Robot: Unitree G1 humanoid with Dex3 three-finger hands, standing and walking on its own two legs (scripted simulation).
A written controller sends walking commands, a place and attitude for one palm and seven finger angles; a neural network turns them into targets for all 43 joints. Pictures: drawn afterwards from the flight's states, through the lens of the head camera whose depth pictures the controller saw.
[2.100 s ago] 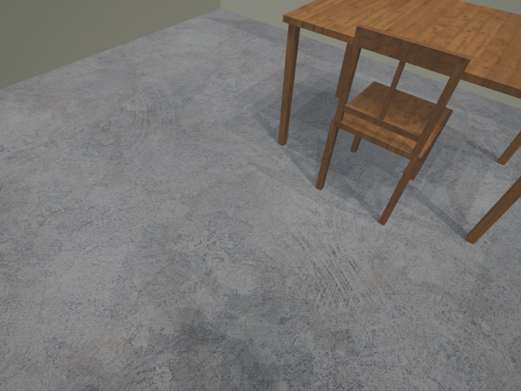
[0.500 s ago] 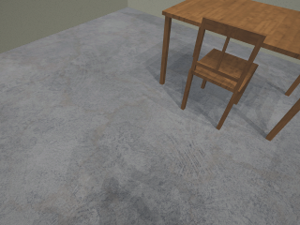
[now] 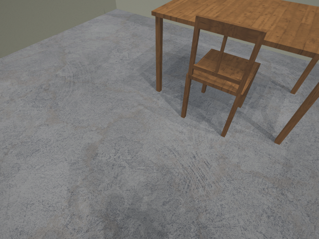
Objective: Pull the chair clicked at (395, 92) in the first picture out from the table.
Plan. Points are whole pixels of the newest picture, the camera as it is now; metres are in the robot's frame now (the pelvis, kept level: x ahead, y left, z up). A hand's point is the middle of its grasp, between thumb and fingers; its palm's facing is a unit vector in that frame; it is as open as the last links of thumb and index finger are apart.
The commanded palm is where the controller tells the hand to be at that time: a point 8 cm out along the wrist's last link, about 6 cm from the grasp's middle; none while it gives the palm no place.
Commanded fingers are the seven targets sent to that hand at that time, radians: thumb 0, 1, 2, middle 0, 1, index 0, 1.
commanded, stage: walk to a spot facing it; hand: left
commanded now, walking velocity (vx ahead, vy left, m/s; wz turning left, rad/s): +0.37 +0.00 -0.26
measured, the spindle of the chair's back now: (220, 55) +1.11 -0.29 -0.11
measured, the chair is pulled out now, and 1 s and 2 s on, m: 0.00 0.00 0.00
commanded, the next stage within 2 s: turn to face it in 0.72 s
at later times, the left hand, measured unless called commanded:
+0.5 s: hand (88, 219) +0.21 +0.24 -0.17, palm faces -0.10 -0.98 -0.18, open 7.4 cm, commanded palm none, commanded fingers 0.00 0.90 0.90 -0.20 -0.30 -0.20 -0.30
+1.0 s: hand (149, 129) +0.56 +0.08 -0.15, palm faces -0.45 -0.86 -0.23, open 7.4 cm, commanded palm none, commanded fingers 0.00 0.90 0.90 -0.20 -0.30 -0.20 -0.30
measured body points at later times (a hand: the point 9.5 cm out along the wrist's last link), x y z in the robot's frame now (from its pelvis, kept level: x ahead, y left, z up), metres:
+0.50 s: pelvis +0.19 +0.05 +0.01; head +0.22 +0.07 +0.46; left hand +0.21 +0.29 -0.16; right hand +0.24 -0.19 -0.12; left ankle +0.24 +0.13 -0.72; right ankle +0.10 -0.06 -0.62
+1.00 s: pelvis +0.36 -0.03 +0.00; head +0.40 -0.06 +0.45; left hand +0.58 +0.13 -0.13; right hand +0.25 -0.25 -0.15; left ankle +0.38 +0.12 -0.63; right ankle +0.39 -0.13 -0.72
